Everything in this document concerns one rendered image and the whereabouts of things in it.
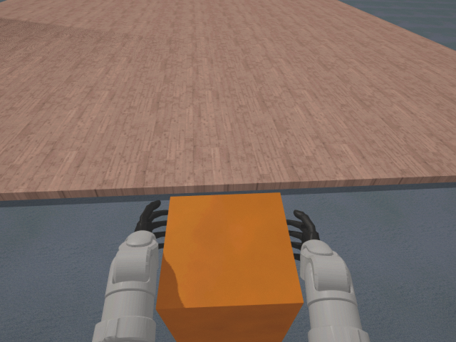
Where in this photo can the robot left forearm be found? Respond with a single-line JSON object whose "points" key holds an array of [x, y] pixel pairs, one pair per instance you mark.
{"points": [[130, 292]]}

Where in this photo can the left robot hand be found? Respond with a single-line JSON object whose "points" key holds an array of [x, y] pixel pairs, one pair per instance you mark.
{"points": [[148, 216]]}

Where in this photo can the right robot hand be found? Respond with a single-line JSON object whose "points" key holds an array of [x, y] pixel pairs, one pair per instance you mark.
{"points": [[306, 226]]}

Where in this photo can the robot right forearm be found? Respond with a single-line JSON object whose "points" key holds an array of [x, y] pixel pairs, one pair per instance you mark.
{"points": [[331, 299]]}

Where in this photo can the carton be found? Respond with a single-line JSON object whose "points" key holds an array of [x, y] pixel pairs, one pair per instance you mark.
{"points": [[228, 272]]}

